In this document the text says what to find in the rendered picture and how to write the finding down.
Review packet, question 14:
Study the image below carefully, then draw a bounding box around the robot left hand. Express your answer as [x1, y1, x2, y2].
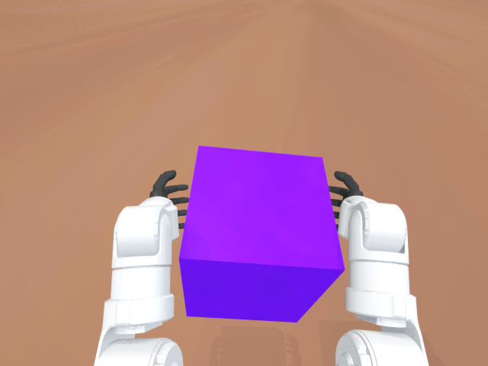
[149, 170, 189, 229]

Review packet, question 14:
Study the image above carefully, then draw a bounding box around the carton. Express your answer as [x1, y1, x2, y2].
[179, 146, 345, 323]

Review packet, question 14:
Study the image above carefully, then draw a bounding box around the robot left forearm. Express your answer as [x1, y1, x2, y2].
[94, 197, 179, 366]

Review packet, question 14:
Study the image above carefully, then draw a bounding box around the left robot upper arm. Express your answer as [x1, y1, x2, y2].
[96, 338, 183, 366]

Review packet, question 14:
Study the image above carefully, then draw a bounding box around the robot right forearm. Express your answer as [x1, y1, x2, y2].
[338, 196, 429, 366]

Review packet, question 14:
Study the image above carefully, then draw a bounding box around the robot right hand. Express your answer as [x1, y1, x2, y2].
[328, 171, 363, 232]

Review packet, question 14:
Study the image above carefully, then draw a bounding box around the right robot upper arm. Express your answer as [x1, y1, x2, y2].
[335, 329, 428, 366]

